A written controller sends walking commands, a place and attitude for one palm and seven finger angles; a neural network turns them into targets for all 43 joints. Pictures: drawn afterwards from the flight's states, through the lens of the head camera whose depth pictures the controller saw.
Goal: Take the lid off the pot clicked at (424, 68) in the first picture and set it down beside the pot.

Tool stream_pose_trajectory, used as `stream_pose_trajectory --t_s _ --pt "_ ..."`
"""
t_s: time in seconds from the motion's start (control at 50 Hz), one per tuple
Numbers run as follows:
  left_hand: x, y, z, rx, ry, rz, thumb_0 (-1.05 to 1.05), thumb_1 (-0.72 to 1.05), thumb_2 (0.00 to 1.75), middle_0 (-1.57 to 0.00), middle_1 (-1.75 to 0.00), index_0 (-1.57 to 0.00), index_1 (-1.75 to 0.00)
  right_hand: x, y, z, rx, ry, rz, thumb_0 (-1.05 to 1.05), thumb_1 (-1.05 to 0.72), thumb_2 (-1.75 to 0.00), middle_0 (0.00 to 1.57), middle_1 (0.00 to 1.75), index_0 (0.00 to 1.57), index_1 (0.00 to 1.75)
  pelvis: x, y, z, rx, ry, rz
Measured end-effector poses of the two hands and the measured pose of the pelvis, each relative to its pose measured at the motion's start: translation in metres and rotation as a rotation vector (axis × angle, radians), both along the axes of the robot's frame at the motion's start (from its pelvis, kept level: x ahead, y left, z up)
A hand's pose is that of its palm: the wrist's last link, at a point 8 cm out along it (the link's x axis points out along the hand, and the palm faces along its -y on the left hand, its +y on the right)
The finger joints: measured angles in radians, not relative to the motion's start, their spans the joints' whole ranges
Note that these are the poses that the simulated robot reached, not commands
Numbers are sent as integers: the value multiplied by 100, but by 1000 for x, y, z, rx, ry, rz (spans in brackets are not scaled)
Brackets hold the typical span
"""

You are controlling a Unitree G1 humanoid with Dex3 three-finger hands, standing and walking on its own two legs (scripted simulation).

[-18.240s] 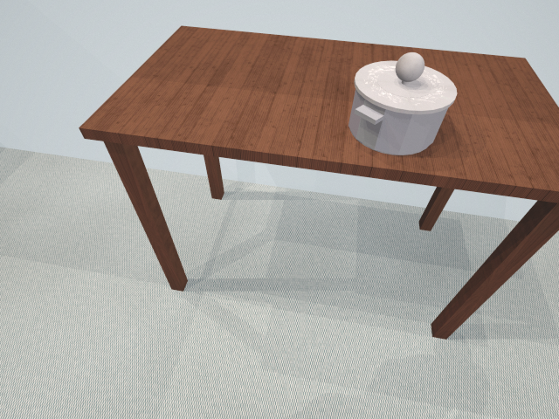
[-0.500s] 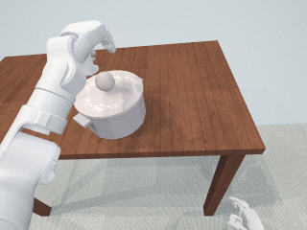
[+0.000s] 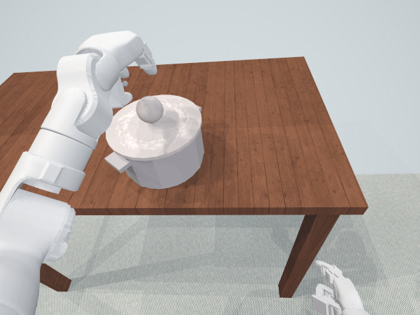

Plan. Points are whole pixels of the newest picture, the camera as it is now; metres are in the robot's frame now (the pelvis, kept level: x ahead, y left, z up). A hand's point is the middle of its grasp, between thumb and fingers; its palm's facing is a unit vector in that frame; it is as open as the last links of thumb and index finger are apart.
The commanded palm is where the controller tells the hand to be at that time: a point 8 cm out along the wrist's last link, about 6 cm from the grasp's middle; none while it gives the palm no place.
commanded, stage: lower the open fingers around the knob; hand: left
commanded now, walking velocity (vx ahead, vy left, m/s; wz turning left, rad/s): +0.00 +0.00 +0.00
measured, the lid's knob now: (149, 109) +0.47 +0.14 +0.17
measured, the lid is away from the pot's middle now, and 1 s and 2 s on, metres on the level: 0.00 0.00 0.00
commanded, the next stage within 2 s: close the fingers and squeeze the knob in 1.12 s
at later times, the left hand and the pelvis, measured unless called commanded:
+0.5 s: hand (147, 99) +0.43 +0.12 +0.22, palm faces -0.18 -0.06 -0.98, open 10.0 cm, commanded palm +0.40 +0.14 +0.28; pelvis +0.00 +0.00 +0.00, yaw +0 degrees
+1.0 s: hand (149, 111) +0.43 +0.13 +0.19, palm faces -0.20 -0.06 -0.98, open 10.0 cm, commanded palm +0.41 +0.14 +0.25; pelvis +0.01 -0.01 +0.00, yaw +0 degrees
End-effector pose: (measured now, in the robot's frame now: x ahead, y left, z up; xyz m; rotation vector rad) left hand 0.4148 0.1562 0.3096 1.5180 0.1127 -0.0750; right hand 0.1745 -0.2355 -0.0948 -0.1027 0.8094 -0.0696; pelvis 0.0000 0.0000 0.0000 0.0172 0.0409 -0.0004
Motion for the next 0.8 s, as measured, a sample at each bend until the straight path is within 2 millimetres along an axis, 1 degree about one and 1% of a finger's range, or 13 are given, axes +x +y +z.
stream_pose_trajectory --t_s 0.14,0.28,0.44,0.54,0.68,0.8 --pt "-2 -8 -10 -2 20 -13 0 -39 170 -88 -8 -88 -9 4 10 0 17 -5 19 1 -91 -90 19 30 20 30 -2 2 0 1 -1 1" --pt "2 -16 -19 -5 34 -28 0 -39 170 -89 -8 -88 -9 -1 13 -3 23 6 16 1 -91 -90 20 30 20 30 -2 2 0 2 -1 -1" --pt "5 -25 -30 -9 52 -42 0 -39 170 -88 -8 -88 -9 -14 5 -9 18 39 -5 1 -91 -90 20 30 20 30 0 0 0 3 -2 -6" --pt "5 -30 -38 -15 62 -55 0 -39 170 -88 -8 -88 -9 -18 -2 -10 10 49 -20 1 -91 -90 20 30 20 30 1 -3 0 4 -3 -10" --pt "5 -32 -43 -20 57 -52 0 -39 170 -86 -8 -88 -9 -17 -10 -9 6 44 -29 1 -91 -90 19 30 20 30 2 -6 0 5 -4 -12" --pt "6 -28 -51 -25 63 -34 0 -39 170 -83 -6 -88 -9 -12 -13 -7 6 34 -31 1 -91 -90 19 30 20 30 3 -10 0 4 -3 -13"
